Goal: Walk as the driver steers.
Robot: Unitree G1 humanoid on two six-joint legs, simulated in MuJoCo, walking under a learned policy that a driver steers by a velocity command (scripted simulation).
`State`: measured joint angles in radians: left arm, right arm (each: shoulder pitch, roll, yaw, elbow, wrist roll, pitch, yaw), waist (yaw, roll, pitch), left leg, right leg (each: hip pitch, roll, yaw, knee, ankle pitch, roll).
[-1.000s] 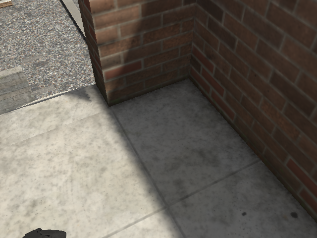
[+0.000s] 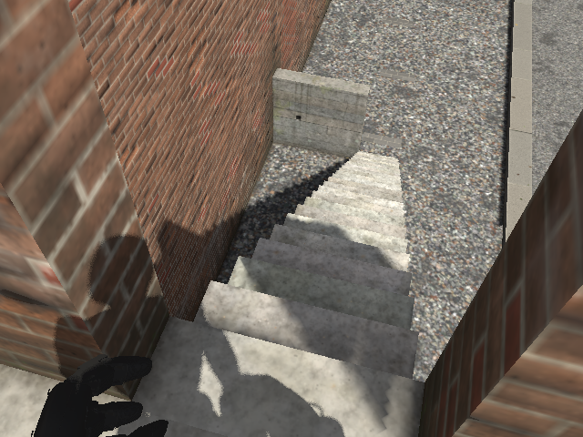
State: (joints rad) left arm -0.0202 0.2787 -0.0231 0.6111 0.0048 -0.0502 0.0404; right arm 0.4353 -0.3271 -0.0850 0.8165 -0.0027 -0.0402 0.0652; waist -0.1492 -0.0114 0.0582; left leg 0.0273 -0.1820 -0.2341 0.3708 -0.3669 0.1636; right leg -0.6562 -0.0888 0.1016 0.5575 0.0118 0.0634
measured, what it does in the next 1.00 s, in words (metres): steps to the left, turning right: right foot, then left foot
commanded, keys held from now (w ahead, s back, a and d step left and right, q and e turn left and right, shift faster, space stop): w+q+shift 0.04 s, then w+e+shift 0.96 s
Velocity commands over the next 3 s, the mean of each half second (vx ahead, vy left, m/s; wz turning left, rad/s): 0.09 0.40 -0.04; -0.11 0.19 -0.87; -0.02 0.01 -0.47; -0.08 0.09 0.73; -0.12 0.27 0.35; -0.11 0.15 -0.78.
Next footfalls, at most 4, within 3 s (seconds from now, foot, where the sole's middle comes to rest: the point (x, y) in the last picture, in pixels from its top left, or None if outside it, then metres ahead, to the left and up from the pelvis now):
0.04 right None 0.27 -0.18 -0.77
0.42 left None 0.24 0.20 -0.77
0.72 right None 0.06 0.07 -0.77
1.14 left None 0.21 0.26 -0.77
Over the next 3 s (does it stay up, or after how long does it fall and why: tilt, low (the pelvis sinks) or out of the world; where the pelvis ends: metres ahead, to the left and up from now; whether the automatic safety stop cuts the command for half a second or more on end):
stays up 0.01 0.56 0.00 its command is cut before an obstacle from the start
